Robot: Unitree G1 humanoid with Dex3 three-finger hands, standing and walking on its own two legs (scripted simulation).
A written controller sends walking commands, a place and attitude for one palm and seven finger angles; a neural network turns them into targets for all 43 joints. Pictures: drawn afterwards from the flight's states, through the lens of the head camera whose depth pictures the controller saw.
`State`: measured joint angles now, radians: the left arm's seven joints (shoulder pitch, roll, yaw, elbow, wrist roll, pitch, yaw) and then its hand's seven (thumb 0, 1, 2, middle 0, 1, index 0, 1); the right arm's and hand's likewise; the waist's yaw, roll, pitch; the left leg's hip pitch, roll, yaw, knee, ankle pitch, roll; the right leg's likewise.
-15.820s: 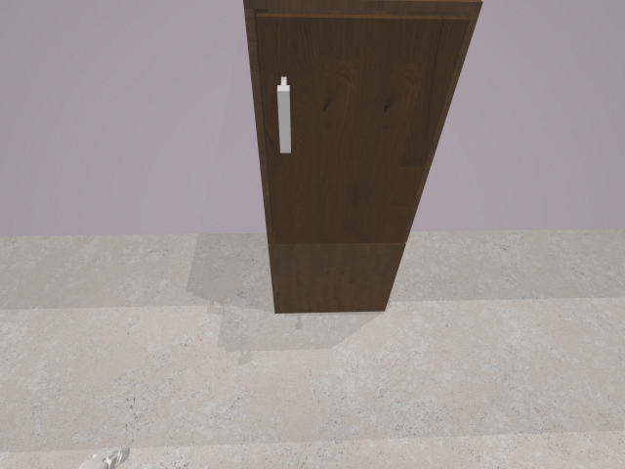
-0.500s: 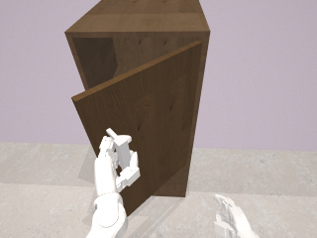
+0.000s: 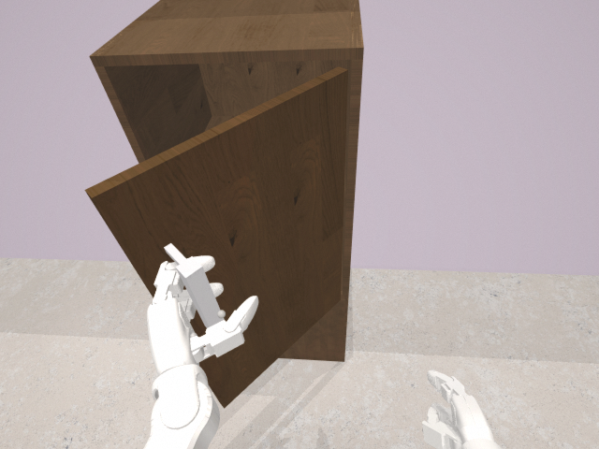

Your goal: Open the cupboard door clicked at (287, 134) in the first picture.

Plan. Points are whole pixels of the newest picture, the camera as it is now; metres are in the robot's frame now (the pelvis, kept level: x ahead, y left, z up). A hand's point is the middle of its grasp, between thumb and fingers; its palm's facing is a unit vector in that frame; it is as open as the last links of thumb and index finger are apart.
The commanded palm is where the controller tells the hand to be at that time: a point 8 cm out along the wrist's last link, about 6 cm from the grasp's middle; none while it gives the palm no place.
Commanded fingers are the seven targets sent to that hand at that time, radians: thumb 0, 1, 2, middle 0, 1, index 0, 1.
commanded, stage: open thumb and fingers to let go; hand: left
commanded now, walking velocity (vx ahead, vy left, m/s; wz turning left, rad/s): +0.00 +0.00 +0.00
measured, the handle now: (195, 289) +0.29 +0.16 +0.09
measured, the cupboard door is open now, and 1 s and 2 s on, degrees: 49 52 50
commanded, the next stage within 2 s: slide the hand sideways off the handle in 0.46 s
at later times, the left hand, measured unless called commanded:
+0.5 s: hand (223, 317) +0.25 +0.11 +0.10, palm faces +0.35 -0.94 +0.01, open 15.0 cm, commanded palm +0.20 +0.16 +0.09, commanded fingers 0.00 -0.50 0.30 -0.15 -0.30 -0.15 -0.30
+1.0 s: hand (206, 354) +0.21 +0.12 +0.10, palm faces -0.08 -1.00 +0.02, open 16.2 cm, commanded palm +0.18 +0.18 +0.09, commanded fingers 0.00 -0.50 0.30 -0.15 -0.30 -0.15 -0.30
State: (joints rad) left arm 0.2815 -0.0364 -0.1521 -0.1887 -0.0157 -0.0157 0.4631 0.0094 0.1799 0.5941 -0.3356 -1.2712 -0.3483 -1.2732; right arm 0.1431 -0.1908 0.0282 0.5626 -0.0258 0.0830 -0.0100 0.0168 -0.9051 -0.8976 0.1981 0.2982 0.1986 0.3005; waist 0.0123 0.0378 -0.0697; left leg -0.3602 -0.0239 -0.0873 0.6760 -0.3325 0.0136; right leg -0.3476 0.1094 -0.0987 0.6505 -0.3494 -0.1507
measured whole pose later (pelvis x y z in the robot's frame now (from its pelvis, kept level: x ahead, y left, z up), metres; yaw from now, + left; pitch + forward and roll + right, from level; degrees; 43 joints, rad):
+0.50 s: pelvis +0.01 +0.00 +0.00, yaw -1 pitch +3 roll +3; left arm 0.36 -0.03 -0.14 -0.23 -0.06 -0.09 0.39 -0.01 -0.50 0.30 -0.28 -0.67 -0.30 -0.65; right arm 0.15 -0.21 0.02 0.56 -0.02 0.05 -0.03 0.02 -0.91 -0.90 0.20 0.30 0.20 0.30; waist 0.01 0.05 -0.07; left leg -0.38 -0.03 -0.09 0.70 -0.34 0.02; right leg -0.37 0.11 -0.08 0.68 -0.37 -0.14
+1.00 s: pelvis -0.01 +0.04 -0.01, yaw -1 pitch +3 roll +1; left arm 0.43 0.09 -0.18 -0.28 -0.10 -0.15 0.02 -0.01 -0.51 0.30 -0.18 -0.32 -0.17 -0.32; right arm 0.24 -0.22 0.04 0.48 0.02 -0.07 -0.01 0.02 -0.90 -0.90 0.20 0.30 0.20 0.30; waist 0.00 0.04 -0.07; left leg -0.42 -0.04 -0.06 0.76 -0.38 0.00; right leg -0.42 0.09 -0.07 0.74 -0.38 -0.11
